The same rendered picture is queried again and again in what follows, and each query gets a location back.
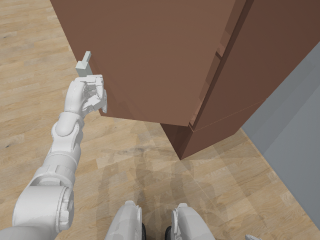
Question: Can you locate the robot left thigh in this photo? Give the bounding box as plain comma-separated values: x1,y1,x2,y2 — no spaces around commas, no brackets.
104,204,142,240

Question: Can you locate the robot left forearm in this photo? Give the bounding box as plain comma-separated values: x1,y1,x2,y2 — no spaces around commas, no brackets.
12,111,85,226

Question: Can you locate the right robot shin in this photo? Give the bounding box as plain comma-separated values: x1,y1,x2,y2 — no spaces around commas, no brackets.
170,203,188,240

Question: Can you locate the cupboard door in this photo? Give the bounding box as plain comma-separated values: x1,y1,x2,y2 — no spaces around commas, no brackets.
50,0,236,127

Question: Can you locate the handle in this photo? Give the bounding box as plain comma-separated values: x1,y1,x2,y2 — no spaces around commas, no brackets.
75,51,96,92

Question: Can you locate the robot left hand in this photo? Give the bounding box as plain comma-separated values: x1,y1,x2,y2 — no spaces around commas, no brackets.
64,74,107,119

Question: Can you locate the left robot upper arm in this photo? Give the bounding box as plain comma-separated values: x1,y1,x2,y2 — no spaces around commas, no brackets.
0,186,75,240

